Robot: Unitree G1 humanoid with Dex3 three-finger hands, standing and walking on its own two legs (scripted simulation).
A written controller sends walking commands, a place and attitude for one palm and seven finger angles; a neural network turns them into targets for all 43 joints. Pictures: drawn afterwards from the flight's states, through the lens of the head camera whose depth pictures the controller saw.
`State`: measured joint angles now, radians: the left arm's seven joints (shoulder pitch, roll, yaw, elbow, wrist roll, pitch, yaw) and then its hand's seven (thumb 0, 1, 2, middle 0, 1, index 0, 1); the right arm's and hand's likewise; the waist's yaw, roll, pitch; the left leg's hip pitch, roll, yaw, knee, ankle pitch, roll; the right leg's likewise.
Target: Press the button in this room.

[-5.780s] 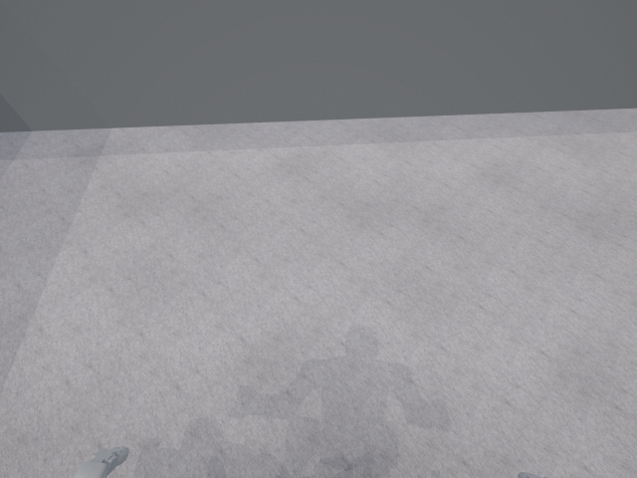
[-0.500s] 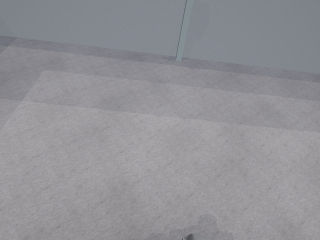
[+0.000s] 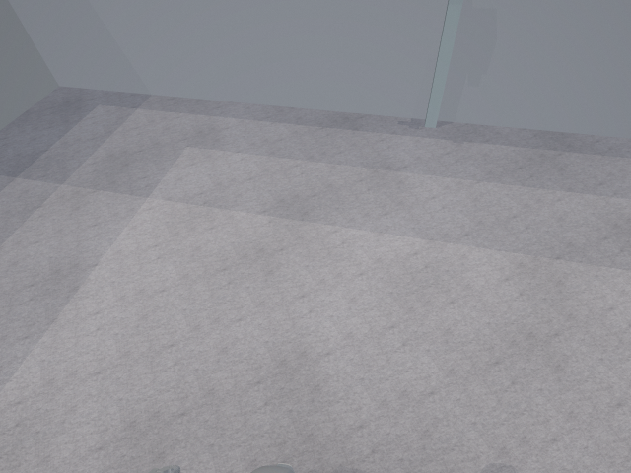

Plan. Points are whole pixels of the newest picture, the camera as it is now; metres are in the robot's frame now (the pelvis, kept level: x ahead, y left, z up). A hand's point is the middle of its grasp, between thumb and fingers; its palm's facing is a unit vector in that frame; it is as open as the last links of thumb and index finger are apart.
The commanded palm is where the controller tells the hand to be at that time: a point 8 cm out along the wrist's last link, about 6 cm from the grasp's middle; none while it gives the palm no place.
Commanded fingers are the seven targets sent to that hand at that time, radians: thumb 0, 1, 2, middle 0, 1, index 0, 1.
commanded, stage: turn or walk to find it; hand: left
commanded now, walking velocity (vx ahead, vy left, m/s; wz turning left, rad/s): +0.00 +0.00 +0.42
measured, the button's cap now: out of the picture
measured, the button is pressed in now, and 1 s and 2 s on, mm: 0 0 0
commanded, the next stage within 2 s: none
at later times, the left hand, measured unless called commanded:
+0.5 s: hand out of the picture -0.05 +0.24 -0.18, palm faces +0.27 -0.93 -0.24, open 7.4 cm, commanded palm none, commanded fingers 0.00 0.90 0.90 -0.20 -0.30 -0.20 -0.30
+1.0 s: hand out of the picture -0.03 +0.19 -0.14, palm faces +0.41 -0.86 -0.29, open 7.4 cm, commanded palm none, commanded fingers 0.00 0.90 0.90 -0.20 -0.30 -0.20 -0.30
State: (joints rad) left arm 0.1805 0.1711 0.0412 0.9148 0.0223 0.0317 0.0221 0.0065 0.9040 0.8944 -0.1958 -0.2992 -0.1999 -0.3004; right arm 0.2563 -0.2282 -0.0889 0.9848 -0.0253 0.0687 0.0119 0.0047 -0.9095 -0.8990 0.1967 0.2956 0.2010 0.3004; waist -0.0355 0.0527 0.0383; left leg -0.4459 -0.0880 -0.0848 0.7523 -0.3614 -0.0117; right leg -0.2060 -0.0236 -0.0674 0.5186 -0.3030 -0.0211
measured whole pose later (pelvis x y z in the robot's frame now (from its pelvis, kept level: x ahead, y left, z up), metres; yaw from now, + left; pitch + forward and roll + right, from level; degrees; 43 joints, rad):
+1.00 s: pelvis -0.04 -0.03 +0.00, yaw +25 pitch -2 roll +2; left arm 0.20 0.16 0.03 0.91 0.02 0.02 0.02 0.01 0.90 0.89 -0.20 -0.30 -0.20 -0.30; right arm 0.25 -0.26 -0.10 0.99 -0.03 0.08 0.02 0.01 -0.91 -0.90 0.20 0.30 0.20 0.30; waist -0.03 0.06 0.06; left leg -0.50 -0.02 -0.05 1.15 -0.37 -0.05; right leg -0.22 -0.07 -0.14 0.52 -0.27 -0.03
